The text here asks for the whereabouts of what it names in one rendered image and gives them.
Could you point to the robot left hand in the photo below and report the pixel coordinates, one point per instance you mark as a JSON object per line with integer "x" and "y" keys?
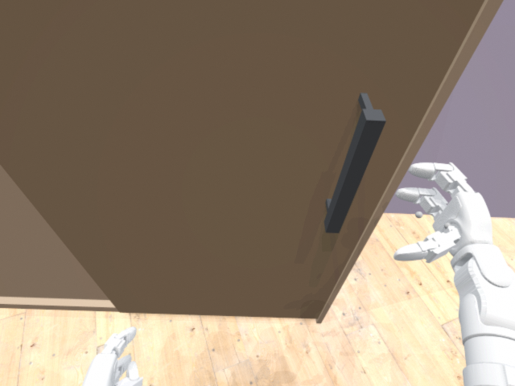
{"x": 105, "y": 369}

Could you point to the wardrobe door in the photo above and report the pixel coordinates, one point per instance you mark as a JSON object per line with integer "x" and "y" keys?
{"x": 183, "y": 150}
{"x": 34, "y": 261}

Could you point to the robot right hand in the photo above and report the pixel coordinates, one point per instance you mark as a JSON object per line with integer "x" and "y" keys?
{"x": 467, "y": 213}

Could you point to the handle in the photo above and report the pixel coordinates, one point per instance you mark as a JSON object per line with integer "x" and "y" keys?
{"x": 364, "y": 140}

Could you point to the right robot forearm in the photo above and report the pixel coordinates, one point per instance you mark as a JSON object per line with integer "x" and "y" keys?
{"x": 486, "y": 288}

